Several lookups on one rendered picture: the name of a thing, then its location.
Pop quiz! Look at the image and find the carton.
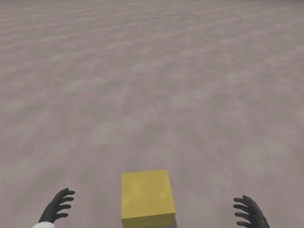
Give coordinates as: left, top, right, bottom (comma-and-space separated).
121, 169, 176, 228

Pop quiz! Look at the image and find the left robot hand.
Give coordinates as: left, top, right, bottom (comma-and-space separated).
38, 188, 75, 223

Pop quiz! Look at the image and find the right robot hand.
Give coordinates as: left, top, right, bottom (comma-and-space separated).
233, 195, 270, 228

